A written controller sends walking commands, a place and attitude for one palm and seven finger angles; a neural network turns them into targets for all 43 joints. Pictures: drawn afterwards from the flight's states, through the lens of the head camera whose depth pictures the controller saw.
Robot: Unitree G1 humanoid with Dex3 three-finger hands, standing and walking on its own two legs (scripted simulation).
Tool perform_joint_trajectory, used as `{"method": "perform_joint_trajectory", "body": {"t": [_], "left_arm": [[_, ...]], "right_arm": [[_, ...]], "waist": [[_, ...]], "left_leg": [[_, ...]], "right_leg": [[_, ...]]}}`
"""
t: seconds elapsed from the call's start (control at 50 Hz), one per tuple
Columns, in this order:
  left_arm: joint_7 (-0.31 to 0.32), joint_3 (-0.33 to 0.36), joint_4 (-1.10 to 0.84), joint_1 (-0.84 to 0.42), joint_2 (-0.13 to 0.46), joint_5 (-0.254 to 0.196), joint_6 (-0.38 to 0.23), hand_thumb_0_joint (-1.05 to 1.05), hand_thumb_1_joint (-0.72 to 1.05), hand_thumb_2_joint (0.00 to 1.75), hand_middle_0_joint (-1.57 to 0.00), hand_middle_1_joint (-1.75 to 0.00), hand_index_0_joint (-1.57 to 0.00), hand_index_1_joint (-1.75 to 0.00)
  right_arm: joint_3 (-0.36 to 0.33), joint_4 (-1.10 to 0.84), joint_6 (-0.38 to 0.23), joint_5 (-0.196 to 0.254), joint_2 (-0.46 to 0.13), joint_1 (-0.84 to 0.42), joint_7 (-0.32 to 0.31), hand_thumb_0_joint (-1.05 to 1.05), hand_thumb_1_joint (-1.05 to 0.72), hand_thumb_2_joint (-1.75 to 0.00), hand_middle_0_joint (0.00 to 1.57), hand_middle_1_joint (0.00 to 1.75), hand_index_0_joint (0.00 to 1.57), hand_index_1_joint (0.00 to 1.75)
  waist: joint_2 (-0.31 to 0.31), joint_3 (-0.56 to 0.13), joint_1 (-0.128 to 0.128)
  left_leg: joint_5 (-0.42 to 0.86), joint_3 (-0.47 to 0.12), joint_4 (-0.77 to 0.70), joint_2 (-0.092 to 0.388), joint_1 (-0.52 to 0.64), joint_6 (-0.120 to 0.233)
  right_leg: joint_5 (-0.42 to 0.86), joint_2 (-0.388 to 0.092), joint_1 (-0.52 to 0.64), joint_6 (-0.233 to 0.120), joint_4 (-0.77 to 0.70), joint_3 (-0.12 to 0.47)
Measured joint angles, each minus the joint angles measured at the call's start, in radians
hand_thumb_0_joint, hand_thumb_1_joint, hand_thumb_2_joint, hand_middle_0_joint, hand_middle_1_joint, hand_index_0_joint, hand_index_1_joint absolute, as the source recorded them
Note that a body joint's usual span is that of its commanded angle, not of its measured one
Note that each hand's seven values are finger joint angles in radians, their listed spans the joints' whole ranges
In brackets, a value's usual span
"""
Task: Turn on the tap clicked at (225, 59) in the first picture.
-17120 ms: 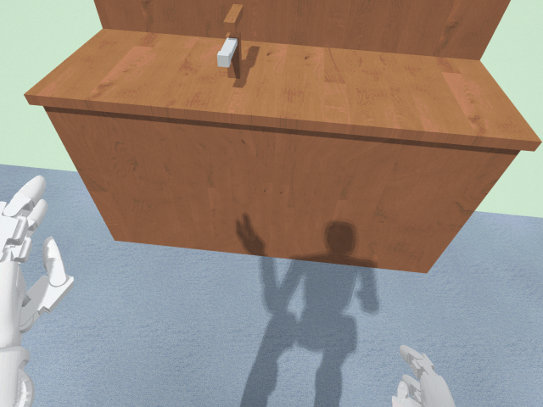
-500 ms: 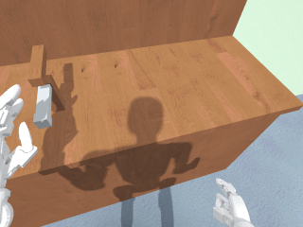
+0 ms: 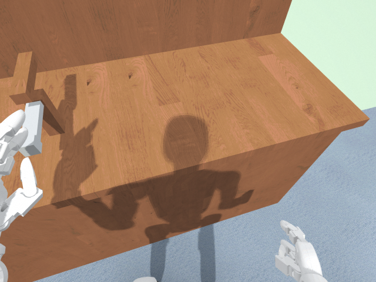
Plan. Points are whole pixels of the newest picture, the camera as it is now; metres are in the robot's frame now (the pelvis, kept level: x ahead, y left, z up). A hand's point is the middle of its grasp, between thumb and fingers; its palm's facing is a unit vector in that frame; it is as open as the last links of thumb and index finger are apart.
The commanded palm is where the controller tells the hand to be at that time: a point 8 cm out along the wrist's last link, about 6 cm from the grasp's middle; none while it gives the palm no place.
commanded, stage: come to a stop and stand still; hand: left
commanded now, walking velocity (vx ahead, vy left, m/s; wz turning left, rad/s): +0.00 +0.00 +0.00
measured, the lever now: (29, 145) +0.32 +0.32 +0.12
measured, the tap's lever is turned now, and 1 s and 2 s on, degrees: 0 0 0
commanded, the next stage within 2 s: look again from close up in 0.86 s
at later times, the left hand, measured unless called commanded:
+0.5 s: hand (0, 187) +0.22 +0.29 +0.16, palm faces +0.35 -0.85 -0.38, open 7.4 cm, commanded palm +0.16 +0.33 +0.18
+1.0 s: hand out of the picture +0.24 +0.32 +0.17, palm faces +0.37 -0.78 -0.50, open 7.4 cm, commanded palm +0.17 +0.34 +0.18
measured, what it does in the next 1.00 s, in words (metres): shifts its weight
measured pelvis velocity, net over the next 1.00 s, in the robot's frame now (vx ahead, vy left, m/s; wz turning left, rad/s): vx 0.02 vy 0.06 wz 0.02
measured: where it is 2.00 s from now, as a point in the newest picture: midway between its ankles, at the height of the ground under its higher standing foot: outside the picture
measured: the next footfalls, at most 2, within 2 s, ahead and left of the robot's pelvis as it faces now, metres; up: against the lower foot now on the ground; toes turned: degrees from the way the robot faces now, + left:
none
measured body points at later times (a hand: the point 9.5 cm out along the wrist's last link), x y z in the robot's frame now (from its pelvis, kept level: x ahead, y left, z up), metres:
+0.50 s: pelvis +0.01 +0.05 +0.01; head +0.05 +0.07 +0.45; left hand +0.20 +0.33 +0.18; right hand +0.19 -0.17 -0.07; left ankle +0.04 +0.15 -0.74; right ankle +0.01 -0.09 -0.74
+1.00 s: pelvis +0.02 +0.06 +0.00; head +0.06 +0.07 +0.45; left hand +0.22 +0.36 +0.20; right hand +0.21 -0.16 -0.08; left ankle +0.05 +0.15 -0.74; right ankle +0.01 -0.09 -0.74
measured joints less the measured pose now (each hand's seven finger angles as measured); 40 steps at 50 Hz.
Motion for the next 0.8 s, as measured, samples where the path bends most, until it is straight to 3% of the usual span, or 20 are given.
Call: {"method": "perform_joint_trajectory", "body": {"t": [0.16,0.52,0.8], "left_arm": [[0.023,-0.019,0.033,0.005,-0.023,0.005,0.014,0.01,0.89,0.90,-0.22,-0.30,-0.22,-0.30],[0.029,-0.020,0.036,-0.046,-0.023,0.037,-0.004,0.02,0.89,0.90,-0.21,-0.30,-0.21,-0.30],[0.029,-0.021,0.032,-0.054,-0.027,0.039,-0.007,0.02,0.89,0.90,-0.21,-0.30,-0.21,-0.30]], "right_arm": [[0.008,0.026,-0.006,0.002,-0.012,0.011,-0.011,0.01,-0.91,-0.90,0.20,0.30,0.20,0.30],[0.041,0.022,-0.030,-0.016,0.032,-0.005,0.006,0.01,-0.90,-0.90,0.20,0.30,0.21,0.30],[0.040,0.019,-0.023,-0.017,0.033,-0.014,0.010,0.01,-0.90,-0.90,0.20,0.30,0.21,0.30]], "waist": [[0.012,-0.012,-0.002],[-0.039,-0.004,0.016],[-0.043,0.000,0.024]], "left_leg": [[-0.007,-0.002,0.009,-0.027,0.005,0.022],[0.004,0.029,-0.053,-0.083,0.054,0.070],[-0.004,0.033,-0.062,-0.103,0.067,0.086]], "right_leg": [[-0.008,-0.024,0.008,0.019,0.010,0.000],[0.023,-0.080,0.063,0.074,-0.071,0.025],[0.019,-0.099,0.081,0.090,-0.087,0.027]]}}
